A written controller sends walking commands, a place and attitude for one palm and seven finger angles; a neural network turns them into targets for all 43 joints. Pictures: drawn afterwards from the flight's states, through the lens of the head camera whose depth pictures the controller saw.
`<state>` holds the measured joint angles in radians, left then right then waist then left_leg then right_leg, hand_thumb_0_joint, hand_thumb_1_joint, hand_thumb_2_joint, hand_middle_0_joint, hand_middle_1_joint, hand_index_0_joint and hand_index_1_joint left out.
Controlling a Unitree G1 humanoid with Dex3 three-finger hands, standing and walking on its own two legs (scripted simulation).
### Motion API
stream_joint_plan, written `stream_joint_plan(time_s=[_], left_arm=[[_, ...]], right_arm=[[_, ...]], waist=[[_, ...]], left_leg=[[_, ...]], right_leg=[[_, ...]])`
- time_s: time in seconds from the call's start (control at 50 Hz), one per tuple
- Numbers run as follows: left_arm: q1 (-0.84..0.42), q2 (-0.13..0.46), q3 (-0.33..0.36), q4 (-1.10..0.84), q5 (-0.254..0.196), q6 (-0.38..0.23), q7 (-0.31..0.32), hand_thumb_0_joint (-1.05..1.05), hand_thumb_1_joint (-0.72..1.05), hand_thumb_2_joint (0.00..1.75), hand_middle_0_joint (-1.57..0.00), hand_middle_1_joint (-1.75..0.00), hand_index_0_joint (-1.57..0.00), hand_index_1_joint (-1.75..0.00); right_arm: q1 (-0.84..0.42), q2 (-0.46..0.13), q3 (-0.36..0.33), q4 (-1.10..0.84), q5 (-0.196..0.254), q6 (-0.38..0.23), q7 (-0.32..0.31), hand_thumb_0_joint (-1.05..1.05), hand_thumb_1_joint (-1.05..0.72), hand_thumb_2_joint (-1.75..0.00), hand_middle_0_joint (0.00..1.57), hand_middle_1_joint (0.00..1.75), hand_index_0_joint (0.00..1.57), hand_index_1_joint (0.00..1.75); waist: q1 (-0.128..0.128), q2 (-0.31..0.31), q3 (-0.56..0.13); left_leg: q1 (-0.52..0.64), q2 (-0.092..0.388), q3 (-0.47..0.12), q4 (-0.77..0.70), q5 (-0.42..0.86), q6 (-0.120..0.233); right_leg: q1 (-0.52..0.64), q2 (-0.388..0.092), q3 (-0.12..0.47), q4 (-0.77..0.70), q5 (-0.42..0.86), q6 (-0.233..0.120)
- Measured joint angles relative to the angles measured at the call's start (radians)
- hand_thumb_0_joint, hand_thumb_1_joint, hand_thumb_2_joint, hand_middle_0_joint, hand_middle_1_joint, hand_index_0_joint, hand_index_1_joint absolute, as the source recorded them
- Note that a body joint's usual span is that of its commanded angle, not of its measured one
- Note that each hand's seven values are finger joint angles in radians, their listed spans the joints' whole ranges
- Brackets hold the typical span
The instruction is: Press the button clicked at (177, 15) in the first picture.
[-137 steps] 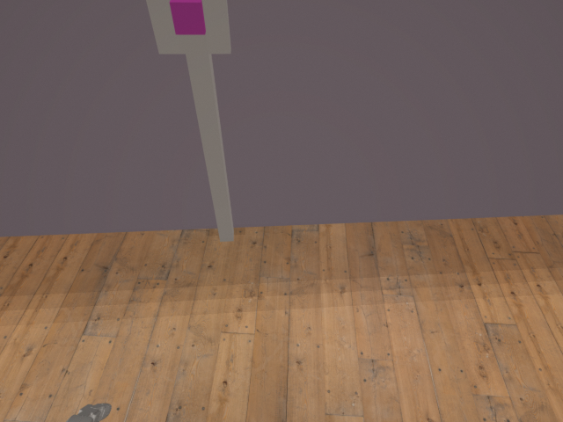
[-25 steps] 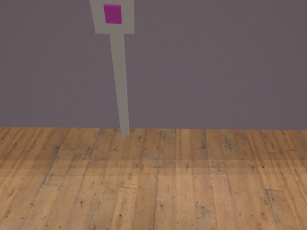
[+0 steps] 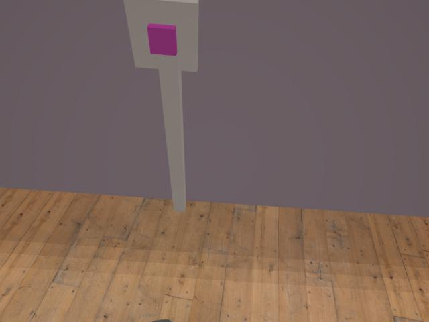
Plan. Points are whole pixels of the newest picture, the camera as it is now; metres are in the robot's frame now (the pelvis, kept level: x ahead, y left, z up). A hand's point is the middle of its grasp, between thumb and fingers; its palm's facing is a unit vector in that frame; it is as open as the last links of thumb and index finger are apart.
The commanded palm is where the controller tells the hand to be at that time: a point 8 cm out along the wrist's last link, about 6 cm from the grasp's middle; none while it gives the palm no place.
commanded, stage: take the last steps up to it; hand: left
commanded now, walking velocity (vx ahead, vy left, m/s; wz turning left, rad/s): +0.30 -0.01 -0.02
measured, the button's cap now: (163, 39) +0.74 +0.19 +0.17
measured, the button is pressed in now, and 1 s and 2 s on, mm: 0 0 0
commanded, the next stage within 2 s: come to a stop and stand still in 0.38 s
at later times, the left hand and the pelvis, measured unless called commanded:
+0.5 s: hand (144, 263) +0.28 +0.18 -0.17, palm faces -0.07 -0.97 -0.21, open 7.3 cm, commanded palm none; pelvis +0.21 +0.00 -0.01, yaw -3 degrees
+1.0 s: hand (129, 252) +0.31 +0.23 -0.19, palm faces +0.04 -0.98 -0.19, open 7.4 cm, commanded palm none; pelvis +0.23 +0.04 -0.01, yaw -1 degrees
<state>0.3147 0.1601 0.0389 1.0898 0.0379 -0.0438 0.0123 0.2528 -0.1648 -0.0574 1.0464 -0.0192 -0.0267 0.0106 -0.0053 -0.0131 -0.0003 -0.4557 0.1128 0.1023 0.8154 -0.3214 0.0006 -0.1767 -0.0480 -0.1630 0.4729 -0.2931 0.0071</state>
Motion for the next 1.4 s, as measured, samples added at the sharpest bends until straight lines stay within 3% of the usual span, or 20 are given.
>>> stream_joint_plan(time_s=[0.06,0.08,0.12,0.16,0.22,0.34,0.46,0.52,0.6,0.66,0.78,0.86,0.9,0.94,1.0,1.06,1.1,1.22,1.32,1.4], left_arm=[[0.041,-0.003,0.001,0.017,-0.004,0.01,-0.008,0.01,0.92,0.9,-0.2,-0.3,-0.2,-0.3],[0.054,-0.001,0.002,0.021,-0.006,0.016,-0.011,0.01,0.92,0.9,-0.2,-0.3,-0.2,-0.3],[0.062,0.004,0.006,0.033,-0.007,0.035,-0.013,0.01,0.92,0.9,-0.2,-0.3,-0.2,-0.3],[0.053,0.009,0.01,0.039,-0.004,0.044,-0.015,0.01,0.92,0.9,-0.2,-0.3,-0.2,-0.3],[0.024,0.014,0.016,0.028,-0.001,0.039,-0.022,0.01,0.91,0.9,-0.19,-0.3,-0.2,-0.3],[-0.057,0.019,0.02,-0.015,-0.001,0.044,-0.022,0.01,0.92,0.9,-0.19,-0.3,-0.2,-0.3],[-0.135,0.026,0.017,-0.037,-0.006,0.044,-0.025,0.01,0.92,0.9,-0.19,-0.3,-0.19,-0.3],[-0.151,0.028,0.014,-0.05,-0.003,0.013,-0.024,0.01,0.92,0.9,-0.19,-0.3,-0.2,-0.3],[-0.17,0.003,-0.005,-0.055,-0.012,-0.007,-0.001,0.01,0.92,0.9,-0.19,-0.3,-0.2,-0.3],[-0.18,-0.014,-0.012,-0.061,-0.01,0.018,0.02,0.0,0.92,0.9,-0.19,-0.3,-0.2,-0.3],[-0.202,-0.009,0.0,-0.094,-0.006,0.055,0.029,0.0,0.93,0.9,-0.2,-0.3,-0.2,-0.3],[-0.199,0.011,0.007,-0.115,-0.001,0.073,0.024,0.0,0.92,0.9,-0.2,-0.3,-0.2,-0.3],[-0.189,0.025,0.012,-0.119,-0.002,0.08,0.022,0.0,0.92,0.9,-0.2,-0.3,-0.2,-0.3],[-0.175,0.039,0.017,-0.121,-0.01,0.09,0.02,0.0,0.91,0.9,-0.2,-0.3,-0.2,-0.3],[-0.155,0.063,0.027,-0.116,-0.011,0.109,0.019,0.01,0.91,0.9,-0.2,-0.3,-0.2,-0.3],[-0.117,0.079,0.034,-0.1,-0.008,0.106,0.008,0.01,0.91,0.9,-0.19,-0.3,-0.2,-0.3],[-0.082,0.085,0.035,-0.083,-0.008,0.102,0.002,0.01,0.91,0.9,-0.19,-0.3,-0.2,-0.3],[-0.012,0.077,0.029,-0.02,-0.009,0.116,-0.005,0.01,0.91,0.9,-0.19,-0.3,-0.2,-0.3],[-0.024,0.056,0.014,0.006,-0.013,0.119,-0.004,0.01,0.91,0.9,-0.19,-0.3,-0.2,-0.3],[-0.048,0.032,-0.002,0.005,-0.017,0.095,0.002,0.01,0.91,0.9,-0.19,-0.3,-0.2,-0.3]], right_arm=[[-0.039,-0.005,0.004,-0.033,0.001,-0.022,0.004,0.0,-0.91,-0.9,0.2,0.29,0.19,0.3],[-0.048,-0.003,0.005,-0.039,-0.001,-0.032,0.003,0.0,-0.91,-0.9,0.2,0.29,0.19,0.3],[-0.057,0.01,0.011,-0.046,-0.008,-0.047,-0.005,0.0,-0.91,-0.9,0.2,0.29,0.19,0.3],[-0.044,0.025,0.021,-0.045,-0.008,-0.053,-0.016,0.0,-0.91,-0.9,0.2,0.29,0.2,0.3],[-0.011,0.03,0.01,-0.027,0.002,-0.063,-0.042,-0.01,-0.95,-0.9,0.21,0.3,0.2,0.3],[0.073,0.028,0.02,0.04,-0.001,-0.051,-0.04,-0.01,-0.94,-0.9,0.21,0.3,0.2,0.3],[0.143,0.042,0.021,0.1,-0.006,-0.022,-0.035,0.0,-0.92,-0.9,0.21,0.3,0.2,0.3],[0.178,0.047,0.022,0.129,0.0,-0.008,-0.03,0.0,-0.91,-0.9,0.21,0.3,0.2,0.3],[0.131,0.034,0.022,0.134,0.022,0.028,-0.038,0.0,-0.91,-0.9,0.21,0.3,0.2,0.3],[0.066,0.022,0.016,0.099,0.023,0.05,-0.045,0.01,-0.91,-0.9,0.2,0.3,0.2,0.3],[-0.073,-0.009,-0.003,0.003,0.014,0.073,-0.037,0.0,-0.91,-0.9,0.2,0.29,0.2,0.3],[-0.133,-0.021,-0.006,-0.051,0.015,0.067,-0.031,0.0,-0.91,-0.9,0.2,0.29,0.2,0.3],[-0.143,-0.021,-0.004,-0.069,0.015,0.056,-0.029,0.0,-0.91,-0.9,0.2,0.29,0.2,0.3],[-0.138,-0.018,-0.001,-0.081,0.01,0.04,-0.027,0.0,-0.91,-0.9,0.2,0.29,0.2,0.3],[-0.125,0.006,0.017,-0.085,-0.003,0.04,-0.032,0.0,-0.91,-0.9,0.2,0.29,0.2,0.3],[-0.105,0.026,0.034,-0.074,-0.004,0.039,-0.04,0.0,-0.91,-0.9,0.2,0.29,0.2,0.3],[-0.092,0.036,0.041,-0.062,0.0,0.035,-0.043,0.0,-0.91,-0.9,0.2,0.3,0.2,0.3],[-0.051,0.029,0.031,-0.032,0.003,0.017,-0.058,0.0,-0.92,-0.9,0.21,0.3,0.2,0.3],[-0.015,0.012,0.024,0.016,0.001,0.029,-0.053,0.0,-0.92,-0.9,0.21,0.3,0.2,0.3],[0.022,0.001,0.016,0.062,0.004,0.041,-0.044,0.0,-0.91,-0.9,0.21,0.3,0.2,0.3]], waist=[[0.017,-0.005,-0.002],[0.018,-0.015,-0.003],[0.018,-0.036,-0.002],[0.016,-0.04,-0.001],[0.019,-0.045,0.005],[0.011,-0.029,0.031],[-0.027,0.0,0.074],[-0.034,0.02,0.082],[-0.031,0.052,0.099],[-0.025,0.047,0.094],[0.0,0.032,0.103],[0.014,0.011,0.105],[0.016,-0.004,0.097],[0.013,-0.016,0.083],[0.02,-0.043,0.075],[0.025,-0.054,0.057],[0.028,-0.056,0.041],[0.008,-0.037,0.021],[-0.015,-0.015,0.026],[-0.024,-0.003,0.02]], left_leg=[[0.073,-0.008,0.027,-0.177,0.046,-0.006],[0.087,-0.017,0.038,-0.184,0.065,0.005],[0.103,-0.031,0.061,-0.151,0.022,0.034],[0.148,-0.042,0.075,-0.186,0.0,0.046],[0.235,-0.066,0.094,-0.302,0.027,0.044],[0.372,-0.087,0.101,-0.457,0.04,0.034],[0.452,-0.073,0.103,-0.429,-0.05,-0.006],[0.427,-0.038,0.089,-0.261,-0.154,-0.025],[0.235,-0.045,-0.035,0.16,-0.234,-0.013],[0.127,-0.06,-0.06,0.22,-0.219,-0.021],[0.008,-0.078,-0.074,0.18,-0.155,-0.045],[0.031,-0.08,-0.068,0.068,-0.122,-0.045],[0.088,-0.077,-0.057,-0.062,-0.043,-0.041],[0.13,-0.076,-0.047,-0.16,0.001,-0.005],[0.132,-0.083,-0.037,-0.172,0.012,0.037],[0.162,-0.087,-0.03,-0.266,0.067,0.043],[0.182,-0.089,-0.021,-0.327,0.099,0.048],[0.216,-0.085,-0.001,-0.421,0.151,0.052],[0.213,-0.077,0.003,-0.434,0.174,0.043],[0.192,-0.081,0.002,-0.415,0.182,0.024]], right_leg=[[0.031,-0.005,0.006,0.041,-0.061,0.022],[0.024,-0.018,0.015,0.09,-0.099,0.013],[-0.049,-0.023,0.061,0.309,-0.188,-0.005],[-0.145,-0.016,0.084,0.536,-0.162,-0.016],[-0.258,-0.033,0.086,0.658,-0.059,-0.005],[-0.359,-0.062,0.071,0.511,0.039,0.017],[-0.308,-0.051,0.042,0.214,0.078,-0.004],[-0.233,-0.026,0.019,0.121,0.146,-0.032],[-0.202,-0.007,-0.006,0.167,0.051,-0.061],[-0.174,-0.009,-0.006,0.12,0.064,-0.056],[-0.16,-0.027,0.0,0.077,0.089,-0.041],[-0.166,-0.04,0.004,0.086,0.094,-0.02],[-0.176,-0.047,0.006,0.111,0.086,-0.005],[-0.203,-0.049,0.016,0.173,0.028,0.011],[-0.262,0.003,0.121,0.377,-0.146,0.015],[-0.288,0.038,0.173,0.544,-0.106,0.026],[-0.273,0.041,0.184,0.573,-0.079,0.036],[-0.163,0.017,0.174,0.45,-0.113,0.05],[-0.09,0.002,0.15,0.297,-0.165,0.038],[-0.012,-0.002,0.125,0.071,-0.072,0.017]])
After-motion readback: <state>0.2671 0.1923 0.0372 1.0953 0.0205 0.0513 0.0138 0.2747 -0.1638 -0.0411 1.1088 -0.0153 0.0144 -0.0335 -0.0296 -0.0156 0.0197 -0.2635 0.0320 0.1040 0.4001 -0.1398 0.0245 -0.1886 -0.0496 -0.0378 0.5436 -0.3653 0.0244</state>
